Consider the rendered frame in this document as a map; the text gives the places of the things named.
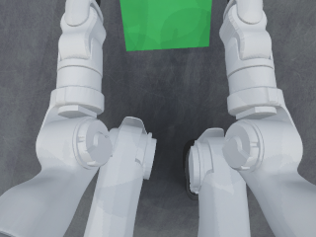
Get robot right forearm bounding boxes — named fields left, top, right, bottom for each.
left=219, top=0, right=297, bottom=130

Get carton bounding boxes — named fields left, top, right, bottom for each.
left=119, top=0, right=212, bottom=51

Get robot right foot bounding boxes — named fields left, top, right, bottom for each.
left=183, top=139, right=198, bottom=200

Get robot left forearm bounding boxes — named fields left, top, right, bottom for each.
left=40, top=0, right=107, bottom=129

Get robot left thigh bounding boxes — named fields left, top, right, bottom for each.
left=83, top=124, right=157, bottom=237

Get robot right upper arm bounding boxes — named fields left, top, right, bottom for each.
left=222, top=118, right=316, bottom=237

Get robot left upper arm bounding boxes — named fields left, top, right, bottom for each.
left=0, top=116, right=113, bottom=237

